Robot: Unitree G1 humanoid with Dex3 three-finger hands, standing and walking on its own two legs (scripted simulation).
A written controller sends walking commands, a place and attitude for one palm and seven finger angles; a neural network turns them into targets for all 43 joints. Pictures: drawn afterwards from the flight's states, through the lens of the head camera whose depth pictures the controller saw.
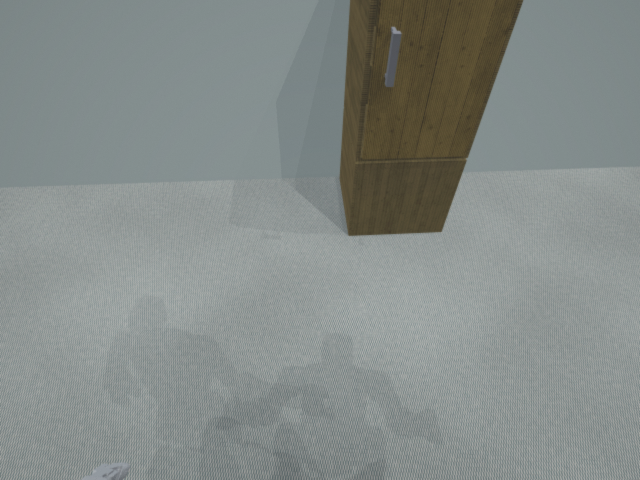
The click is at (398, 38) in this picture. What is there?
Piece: cupboard door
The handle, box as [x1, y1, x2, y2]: [385, 27, 401, 86]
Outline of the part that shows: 394,27 391,27 392,33 387,70 385,73 386,86 393,86 401,34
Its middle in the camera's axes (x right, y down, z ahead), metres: +0.20 -0.51 +1.09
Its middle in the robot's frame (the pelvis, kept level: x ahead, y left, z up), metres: +1.17 -0.14 +0.02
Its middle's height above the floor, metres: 0.79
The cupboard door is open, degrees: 0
